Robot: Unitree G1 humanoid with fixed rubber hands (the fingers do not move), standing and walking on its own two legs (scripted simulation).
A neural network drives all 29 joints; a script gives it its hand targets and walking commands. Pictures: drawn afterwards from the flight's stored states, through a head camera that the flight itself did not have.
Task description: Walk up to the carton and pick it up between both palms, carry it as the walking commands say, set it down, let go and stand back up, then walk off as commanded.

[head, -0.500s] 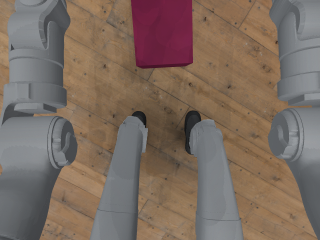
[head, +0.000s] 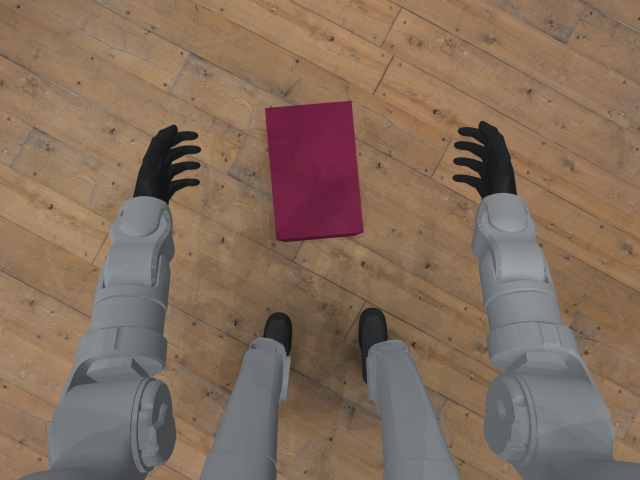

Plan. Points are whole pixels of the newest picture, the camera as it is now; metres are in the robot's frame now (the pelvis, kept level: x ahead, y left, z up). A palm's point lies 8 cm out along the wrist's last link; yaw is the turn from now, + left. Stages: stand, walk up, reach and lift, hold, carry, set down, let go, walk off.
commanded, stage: let go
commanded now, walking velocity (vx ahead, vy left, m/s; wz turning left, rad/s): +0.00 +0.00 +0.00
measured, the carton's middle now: (314, 179) +0.52 +0.04 -0.60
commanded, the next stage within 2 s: stand in 1.04 s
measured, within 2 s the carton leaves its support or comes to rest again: neither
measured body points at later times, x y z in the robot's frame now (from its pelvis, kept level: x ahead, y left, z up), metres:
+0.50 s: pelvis +0.06 +0.00 +0.06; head +0.16 -0.01 +0.50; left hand +0.25 +0.23 -0.03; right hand +0.28 -0.22 -0.04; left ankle +0.04 +0.13 -0.67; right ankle +0.06 -0.13 -0.67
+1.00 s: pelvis +0.06 +0.00 +0.07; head +0.09 +0.00 +0.51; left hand +0.23 +0.24 -0.01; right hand +0.23 -0.24 -0.01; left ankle +0.04 +0.13 -0.67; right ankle +0.06 -0.13 -0.67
